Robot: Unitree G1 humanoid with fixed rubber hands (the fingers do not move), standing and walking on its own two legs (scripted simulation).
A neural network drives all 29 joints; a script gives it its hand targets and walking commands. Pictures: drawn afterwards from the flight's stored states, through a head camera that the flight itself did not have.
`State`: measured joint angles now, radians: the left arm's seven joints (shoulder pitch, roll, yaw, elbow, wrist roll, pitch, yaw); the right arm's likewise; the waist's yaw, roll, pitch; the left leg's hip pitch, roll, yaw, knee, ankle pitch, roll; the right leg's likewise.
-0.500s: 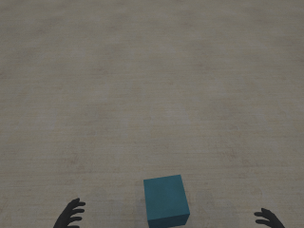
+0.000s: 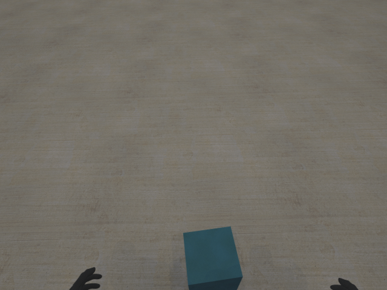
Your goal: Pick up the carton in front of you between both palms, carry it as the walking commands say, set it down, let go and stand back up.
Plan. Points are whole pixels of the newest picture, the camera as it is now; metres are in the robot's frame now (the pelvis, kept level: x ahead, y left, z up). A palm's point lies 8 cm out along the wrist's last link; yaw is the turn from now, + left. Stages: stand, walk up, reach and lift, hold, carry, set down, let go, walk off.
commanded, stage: stand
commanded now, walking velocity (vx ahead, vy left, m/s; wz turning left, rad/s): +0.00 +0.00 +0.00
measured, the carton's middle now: (210, 262) +0.37 -0.01 -0.65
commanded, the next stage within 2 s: none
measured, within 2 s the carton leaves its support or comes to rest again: neither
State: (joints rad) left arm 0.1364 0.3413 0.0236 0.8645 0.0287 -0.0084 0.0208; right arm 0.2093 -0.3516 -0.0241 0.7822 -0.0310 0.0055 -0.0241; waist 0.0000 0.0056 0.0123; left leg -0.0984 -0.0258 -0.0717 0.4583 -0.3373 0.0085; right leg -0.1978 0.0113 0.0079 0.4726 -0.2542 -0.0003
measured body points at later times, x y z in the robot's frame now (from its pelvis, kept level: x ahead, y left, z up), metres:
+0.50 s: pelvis -0.02 +0.00 +0.01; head -0.03 +0.00 +0.46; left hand +0.08 +0.31 -0.11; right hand +0.08 -0.31 -0.11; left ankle -0.06 +0.12 -0.74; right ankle +0.00 -0.12 -0.74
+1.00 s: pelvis -0.02 +0.00 +0.01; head -0.03 +0.00 +0.46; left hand +0.07 +0.31 -0.11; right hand +0.07 -0.32 -0.11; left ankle -0.06 +0.12 -0.74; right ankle +0.00 -0.12 -0.74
